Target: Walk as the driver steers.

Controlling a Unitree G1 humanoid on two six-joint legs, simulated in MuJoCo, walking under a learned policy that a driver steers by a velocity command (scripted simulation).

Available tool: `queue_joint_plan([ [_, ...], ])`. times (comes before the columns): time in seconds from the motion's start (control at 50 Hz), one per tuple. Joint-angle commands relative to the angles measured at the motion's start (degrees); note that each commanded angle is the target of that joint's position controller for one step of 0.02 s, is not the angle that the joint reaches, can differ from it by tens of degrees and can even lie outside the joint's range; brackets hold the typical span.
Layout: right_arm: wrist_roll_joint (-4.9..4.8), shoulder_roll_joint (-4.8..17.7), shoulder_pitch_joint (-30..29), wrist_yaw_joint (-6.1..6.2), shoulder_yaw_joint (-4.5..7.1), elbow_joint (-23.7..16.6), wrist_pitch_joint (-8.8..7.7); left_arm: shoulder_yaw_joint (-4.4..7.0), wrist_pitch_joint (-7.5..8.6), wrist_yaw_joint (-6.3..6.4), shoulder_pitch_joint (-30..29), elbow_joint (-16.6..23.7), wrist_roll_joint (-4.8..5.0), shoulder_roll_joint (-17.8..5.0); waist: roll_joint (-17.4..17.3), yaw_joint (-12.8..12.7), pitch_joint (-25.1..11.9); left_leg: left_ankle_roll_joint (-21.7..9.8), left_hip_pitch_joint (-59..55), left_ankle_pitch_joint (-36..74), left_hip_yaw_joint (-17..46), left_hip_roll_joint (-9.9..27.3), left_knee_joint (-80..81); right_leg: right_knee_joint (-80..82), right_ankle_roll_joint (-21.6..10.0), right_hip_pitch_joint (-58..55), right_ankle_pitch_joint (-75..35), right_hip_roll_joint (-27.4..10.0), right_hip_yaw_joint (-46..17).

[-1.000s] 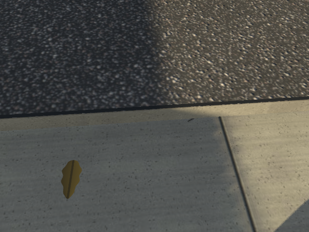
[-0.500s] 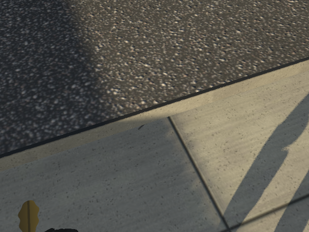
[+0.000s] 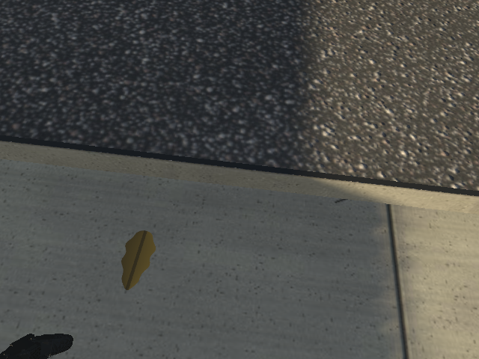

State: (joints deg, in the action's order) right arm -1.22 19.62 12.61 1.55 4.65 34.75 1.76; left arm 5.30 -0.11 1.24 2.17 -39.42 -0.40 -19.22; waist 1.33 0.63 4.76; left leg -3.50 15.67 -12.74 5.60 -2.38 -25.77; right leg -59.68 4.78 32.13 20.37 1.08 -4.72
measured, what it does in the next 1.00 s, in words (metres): walks ahead, turning right: right foot, then left foot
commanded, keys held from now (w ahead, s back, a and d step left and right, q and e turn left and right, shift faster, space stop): q+shift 0.12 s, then shift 0.02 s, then e+shift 0.10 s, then w+e+shift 0.76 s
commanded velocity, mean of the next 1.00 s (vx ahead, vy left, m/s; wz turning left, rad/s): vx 0.53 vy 0.00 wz -0.30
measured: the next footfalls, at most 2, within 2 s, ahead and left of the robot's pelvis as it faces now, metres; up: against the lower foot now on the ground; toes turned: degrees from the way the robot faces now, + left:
right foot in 0.26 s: +0.13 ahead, -0.13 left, +0.00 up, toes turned +21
left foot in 0.56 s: +0.14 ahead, +0.12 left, +0.00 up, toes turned -3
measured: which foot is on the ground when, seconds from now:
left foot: down 0.00-0.26, up 0.28-0.54, down 0.56-0.96, up 0.98-1.00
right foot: up 0.00-0.24, down 0.26-0.56, up 0.58-0.96, down 0.98-1.00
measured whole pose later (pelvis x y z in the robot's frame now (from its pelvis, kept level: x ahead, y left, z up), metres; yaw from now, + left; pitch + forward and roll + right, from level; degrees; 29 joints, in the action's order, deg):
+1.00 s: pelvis +0.37 -0.09 -0.06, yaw -23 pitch +2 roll +1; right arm 0.9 18.0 26.7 0.9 3.4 48.4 -3.7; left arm 2.2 2.0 -3.9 2.9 -31.2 3.2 -18.2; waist 1.0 2.8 3.7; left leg 3.4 -12.7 -26.8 -13.6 5.4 -36.2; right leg -44.4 -7.8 36.8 9.1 1.5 6.2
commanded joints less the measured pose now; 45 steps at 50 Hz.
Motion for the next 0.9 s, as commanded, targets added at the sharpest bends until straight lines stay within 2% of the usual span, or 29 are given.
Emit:
queue_joint_plan([
  [0.02, -0.23, 10.56, -1.34, 0.97, 3.1, -4.62, -0.36, 0.49, 0.86, 0.11, -1.12, 3.43, 0.34, -3.01, -7.69, -0.54, -10.74, -9.24, -12.57, 27.49, 15.43, 11.82, 3.18, 7.39, 1.33, 2.97, -2.55, 1.9, -1.47],
  [0.08, -0.14, 10.88, -2.6, 1.06, 3.28, -5.45, 0.23, 0.54, 1.06, -0.23, -1.83, 3.3, 0.5, -3.36, -9.79, -0.21, -10.02, -8.19, -9.46, 21.82, 18.86, 10.51, 2.15, 13.52, 1.39, -0.22, -3.46, 3.19, -2.41],
  [0.14, 0.16, 10.52, -3.94, 0.82, 3.15, -6.18, 0.64, 0.82, 1.63, -0.7, -1.16, 3.0, 0.66, -4.11, -11.54, -0.05, -10.59, -7.44, -8.8, 22.44, 22.01, 10.26, 0.08, 18.12, 0.76, -3.22, -3.28, 3.5, -2.88],
  [0.2, 0.7, 7.58, -4.92, 0.62, 1.56, -6.19, 0.74, 0.76, 2.13, -1.56, 2.04, 1.71, 0.62, -4.75, -12.92, 0.84, -13.12, -6.66, -9.27, 28.17, 20.54, 11.15, -3.96, 22.65, -0.78, -9.56, -4.72, 0.83, -0.12],
  [0.24, 0.91, 3.49, -5.21, 0.4, -0.41, -5.15, 0.45, -0.19, 2.78, -2.43, 3.44, 1.31, 0.05, -2.35, -11.1, -0.77, -12.19, -3.98, -5.29, 20.21, 18.6, 8.78, -4.35, 35.2, -3.15, -19.68, -17.61, -1.01, 0.5],
  [0.26, 2.35, -0.44, -0.86, 0.09, -1.75, -3.19, -0.07, -1.19, 2.93, -2.73, 3.73, 1.18, -1.11, -0.99, -6.7, 0.52, -14.48, -1.36, -3.97, 3.07, 15.06, 4.98, -5.12, 38.28, -4.72, -25.96, -20.57, -4.0, -5.17],
  [0.28, 3.89, -0.14, 3.95, -0.16, -1.84, -2.73, -0.53, -0.81, 2.75, -2.41, 3.06, 1.72, -0.89, -5.2, 3.51, 4.68, -11.29, 0.93, 0.46, -16.94, 7.52, -1.34, -12.64, 39.76, -9.11, -25.37, -14.21, -9.63, -14.81],
  [0.3, 2.6, 3.15, 2.23, -0.27, -0.82, -4.54, -1.23, 0.79, 2.34, -2.35, 8.37, -0.37, 0.25, -10.52, 11.72, 3.29, -6.93, 3.11, 10.82, -22.6, 0.59, -4.08, -19.28, 46.44, -19.35, -24.46, 14.86, -15.42, -29.87],
  [0.32, 0.61, 6.75, -4.42, 0.04, 0.05, -5.09, -2.2, 0.81, 2.57, -2.45, 12.36, -0.54, 0.83, -10.2, 11.41, -1.87, -0.39, 3.63, 17.79, -23.23, 1.18, -1.64, -25.45, 52.69, -22.46, -21.97, 31.26, -18.33, -40.49],
  [0.34, -0.1, 8.17, -8.48, -0.04, 0.66, -5.98, -3.35, 0.74, 2.96, -2.03, 13.99, -1.16, 1.19, -10.13, 10.19, -2.9, 1.85, 3.59, 20.55, -21.42, 2.09, -0.12, -29.29, 53.49, -21.72, -21.21, 30.84, -18.68, -41.63],
  [0.38, 1.08, 5.86, -9.98, -1.09, 0.07, -6.02, -5.93, 0.56, 3.57, -1.15, 15.37, -1.23, 2.24, -9.34, 7.74, -2.91, -0.92, 3.56, 18.47, -15.84, 2.42, 1.41, -27.33, 51.84, -18.31, -22.81, 20.61, -14.81, -34.6],
  [0.4, 1.66, 4.03, -10.73, -1.6, -0.32, -5.77, -7.28, 0.38, 3.45, -0.53, 15.96, -1.05, 2.44, -8.5, 6.51, -2.92, -2.59, 3.71, 15.39, -13.3, 1.54, 1.13, -23.32, 51.37, -16.74, -23.01, 15.64, -11.91, -30.7],
  [0.42, 1.74, 2.17, -11.19, -1.9, -0.69, -5.44, -8.23, 0.28, 3.12, -0.07, 16.45, -0.84, 2.68, -7.74, 6.44, -2.85, -3.62, 4.23, 11.7, -12.16, -0.1, -0.26, -18.3, 50.96, -15.74, -22.3, 12.0, -9.09, -27.49],
  [0.46, 1.0, -0.86, -10.84, -2.06, -1.24, -4.69, -9.04, 0.23, 2.27, 0.55, 14.38, 0.58, 3.1, -7.0, 8.06, -1.3, -4.15, 5.15, 1.54, -10.7, -2.43, -3.36, -7.92, 49.43, -15.0, -16.77, 7.37, -4.22, -23.04],
  [0.48, 0.19, -1.09, -10.47, -1.96, -1.06, -4.5, -9.08, 0.3, 1.84, 0.69, 12.92, 1.59, 3.22, -6.92, 8.87, -0.4, -3.63, 5.43, -1.71, -8.6, -2.68, -3.83, -3.22, 48.34, -15.07, -14.48, 6.1, -3.31, -22.91],
  [0.52, -1.3, 0.46, -7.11, -1.36, 0.01, -2.99, -8.93, 0.0, 1.12, 0.6, 10.39, 3.54, 3.28, -5.78, 6.89, 1.87, -4.44, 5.23, -11.73, 3.02, -3.2, -2.13, 7.73, 44.67, -13.26, -9.11, 4.91, -2.38, -23.13],
  [0.54, -1.66, 2.18, -3.53, -0.79, 0.79, -1.78, -8.74, -0.38, 1.23, 0.34, 9.98, 4.37, 3.21, -4.43, 5.82, 3.01, -6.22, 4.84, -20.61, 4.94, -2.7, 0.87, 8.24, 40.93, -11.46, -3.13, 4.84, -1.46, -22.05],
  [0.56, -1.69, 4.35, 3.85, -0.05, 1.59, -0.3, -8.47, -1.29, 1.78, -0.11, 9.19, 5.34, 3.19, -1.49, 3.6, 6.03, -9.99, 3.04, -33.11, 3.24, 1.28, 7.51, 6.69, 31.73, -8.35, 6.54, 8.5, 0.1, -18.84],
  [0.58, 0.05, 6.77, 8.99, 0.38, 1.65, -0.27, -8.02, -3.03, 2.51, -0.77, 12.38, 6.21, 3.08, 3.98, -6.2, 6.44, -16.44, -1.42, -41.91, -9.23, 15.75, 20.23, 7.07, 13.91, -6.12, 13.95, 11.16, 3.57, -11.21],
  [0.6, 1.69, 9.48, 7.09, -0.35, 2.74, 0.75, -7.83, -3.07, 3.56, -0.87, 10.32, 9.98, 4.62, 1.9, -14.41, 4.85, -11.74, -7.35, -34.39, -23.62, 29.34, 29.92, 11.44, 4.79, -5.6, 24.06, 8.22, -2.4, -6.71],
  [0.62, 1.48, 6.39, 4.68, -0.52, 1.99, 0.08, -7.95, -2.6, 3.44, -0.96, 9.34, 9.44, 4.48, -1.15, -11.6, 4.67, -7.41, -7.64, -31.34, -26.81, 27.31, 27.96, 12.44, -1.83, -4.88, 26.98, 4.49, -6.17, -4.22],
  [0.64, 1.37, 4.13, 5.08, -0.42, 1.3, 0.64, -7.86, -2.09, 3.1, -1.3, 9.75, 8.46, 3.58, -2.28, -9.88, 4.67, -5.01, -6.16, -30.12, -22.69, 21.62, 24.68, 12.82, -6.39, -4.66, 28.63, 1.43, -6.48, -3.0],
  [0.66, 1.72, 3.46, 5.72, -0.4, 0.94, 0.98, -7.73, -2.0, 2.83, -1.55, 10.87, 7.63, 2.74, -2.05, -7.47, 4.21, -4.79, -5.06, -28.99, -17.75, 16.86, 22.62, 13.07, -10.68, -4.84, 28.57, -0.76, -7.28, -1.86],
  [0.7, 2.07, 3.1, 7.01, -0.52, 0.57, 2.73, -7.73, -2.4, 2.65, -2.48, 8.89, 8.39, 2.66, -0.62, -5.38, 4.04, -0.63, -4.23, -24.43, -8.04, 8.26, 19.82, 15.08, -14.63, -5.33, 29.42, -5.01, -9.16, -0.68],
  [0.78, 2.48, 2.56, 5.04, -0.73, -0.04, 4.84, -8.23, -3.07, 2.39, -3.26, 4.27, 10.52, 3.13, 0.46, -6.04, 2.17, 4.62, -3.21, -14.79, 3.93, -5.86, 15.73, 18.75, -12.14, -3.6, 25.65, -13.69, -9.5, 0.89],
  [0.82, 2.26, 3.12, 4.92, -0.78, -0.02, 5.8, -8.33, -3.45, 2.51, -3.96, 0.13, 11.59, 2.81, 0.54, -4.75, 2.59, 6.71, -2.18, -11.39, 7.07, -11.71, 14.37, 20.98, -3.03, -4.07, 20.32, -18.58, -9.12, 4.52],
  [0.86, 1.9, 4.93, 7.13, -0.74, 0.38, 7.29, -8.28, -4.07, 3.0, -5.12, -4.31, 12.49, 2.79, 1.76, -2.7, 3.87, 7.94, -1.21, -12.2, 12.98, -15.42, 14.63, 22.09, 7.0, -6.32, 15.06, -21.1, -7.83, 8.22],
  [0.88, 1.96, 6.58, 7.03, -0.82, 0.65, 7.68, -8.11, -4.05, 3.21, -5.61, -4.63, 12.6, 3.01, 1.68, -3.1, 2.98, 7.45, -0.65, -13.2, 24.71, -17.52, 14.74, 20.69, 11.22, -8.08, 10.56, -20.31, -5.88, 10.64],
  [0.9, 2.06, 8.61, 7.93, -0.84, 1.04, 8.15, -7.93, -3.5, 3.26, -5.79, -4.57, 12.7, 3.21, 0.4, -5.06, 1.97, 5.17, -0.36, -15.89, 43.11, -18.35, 15.43, 17.2, 12.65, -9.74, 5.96, -18.76, -2.95, 13.34],
])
